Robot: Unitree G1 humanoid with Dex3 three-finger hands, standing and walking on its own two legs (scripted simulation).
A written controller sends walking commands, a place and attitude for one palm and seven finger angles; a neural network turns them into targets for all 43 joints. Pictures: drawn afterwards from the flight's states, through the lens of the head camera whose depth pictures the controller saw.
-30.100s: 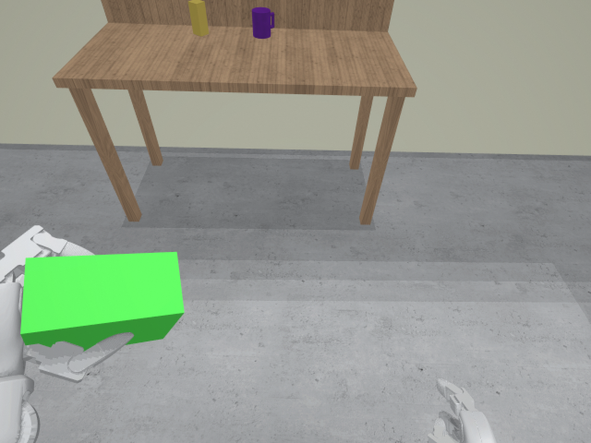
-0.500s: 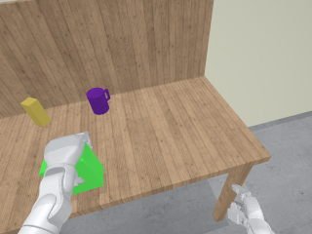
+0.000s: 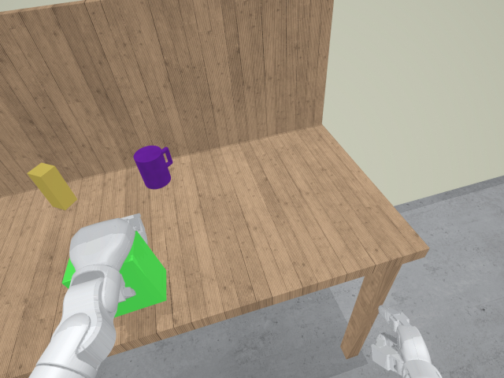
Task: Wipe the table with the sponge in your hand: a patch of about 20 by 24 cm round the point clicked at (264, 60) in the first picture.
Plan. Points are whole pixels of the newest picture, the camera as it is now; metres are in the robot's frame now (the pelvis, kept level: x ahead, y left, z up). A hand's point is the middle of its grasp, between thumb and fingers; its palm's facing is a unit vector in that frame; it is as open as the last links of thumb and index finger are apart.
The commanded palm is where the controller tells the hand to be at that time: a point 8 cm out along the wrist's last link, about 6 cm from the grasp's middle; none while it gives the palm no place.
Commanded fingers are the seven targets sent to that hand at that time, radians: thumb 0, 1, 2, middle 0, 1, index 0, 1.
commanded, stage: move the sponge above the wiping area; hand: left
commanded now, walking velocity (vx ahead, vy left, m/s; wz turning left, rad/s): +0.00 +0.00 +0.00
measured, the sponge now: (126, 282) +0.25 +0.27 +0.01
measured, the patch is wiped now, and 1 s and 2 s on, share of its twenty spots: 0.00 0.00 0.05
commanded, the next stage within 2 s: lower the sponge onto the table in 0.24 s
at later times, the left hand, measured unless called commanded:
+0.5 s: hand (123, 255) +0.27 +0.26 +0.07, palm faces +0.02 -0.09 -1.00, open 10.2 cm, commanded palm +0.24 +0.26 +0.13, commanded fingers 0.00 0.10 1.30 -1.20 -1.60 -1.20 -1.60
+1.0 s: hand (135, 259) +0.27 +0.25 +0.05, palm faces +0.00 -0.09 -1.00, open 10.2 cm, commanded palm +0.24 +0.25 +0.11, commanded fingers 0.00 0.10 1.30 -1.20 -1.60 -1.20 -1.60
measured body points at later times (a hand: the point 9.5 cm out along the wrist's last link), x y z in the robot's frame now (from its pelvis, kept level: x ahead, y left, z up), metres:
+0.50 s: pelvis +0.00 +0.00 +0.00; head -0.02 -0.04 +0.45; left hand +0.26 +0.26 +0.12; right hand +0.24 -0.20 -0.08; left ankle +0.07 +0.12 -0.74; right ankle -0.01 -0.11 -0.74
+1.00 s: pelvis +0.00 +0.00 +0.00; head -0.01 -0.04 +0.45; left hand +0.27 +0.25 +0.11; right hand +0.24 -0.20 -0.09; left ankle +0.07 +0.12 -0.74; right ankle -0.01 -0.11 -0.74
